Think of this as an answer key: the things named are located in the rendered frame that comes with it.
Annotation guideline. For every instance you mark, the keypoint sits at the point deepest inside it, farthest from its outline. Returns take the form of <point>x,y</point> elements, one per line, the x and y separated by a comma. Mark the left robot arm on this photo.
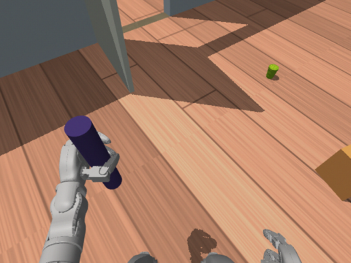
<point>65,238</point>

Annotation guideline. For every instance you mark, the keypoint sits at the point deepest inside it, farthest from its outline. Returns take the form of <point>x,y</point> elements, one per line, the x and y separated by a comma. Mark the left robot hand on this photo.
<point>73,166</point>

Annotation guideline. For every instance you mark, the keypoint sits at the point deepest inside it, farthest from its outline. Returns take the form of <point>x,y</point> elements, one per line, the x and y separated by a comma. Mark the right robot hand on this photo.
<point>286,253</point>

